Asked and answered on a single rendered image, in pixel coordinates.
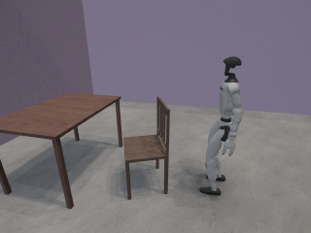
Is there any robot left forearm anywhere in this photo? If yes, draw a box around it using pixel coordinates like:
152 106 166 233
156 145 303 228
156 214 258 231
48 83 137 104
227 109 242 140

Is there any robot left upper arm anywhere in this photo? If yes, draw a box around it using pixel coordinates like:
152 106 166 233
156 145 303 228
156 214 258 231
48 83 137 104
227 83 243 114

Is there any table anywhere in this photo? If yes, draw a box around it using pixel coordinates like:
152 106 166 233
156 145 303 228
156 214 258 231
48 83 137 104
0 92 122 210

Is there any chair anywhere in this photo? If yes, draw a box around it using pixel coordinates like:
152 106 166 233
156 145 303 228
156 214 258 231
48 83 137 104
123 96 170 200

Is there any right robot foot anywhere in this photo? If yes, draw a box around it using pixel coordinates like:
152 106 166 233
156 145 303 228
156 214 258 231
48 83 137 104
206 175 225 182

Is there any left robot thigh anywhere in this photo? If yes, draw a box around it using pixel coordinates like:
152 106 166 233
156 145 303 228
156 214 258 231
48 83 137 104
206 127 229 166

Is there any robot left hand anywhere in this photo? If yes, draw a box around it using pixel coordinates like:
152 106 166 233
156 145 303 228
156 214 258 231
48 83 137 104
222 138 236 156

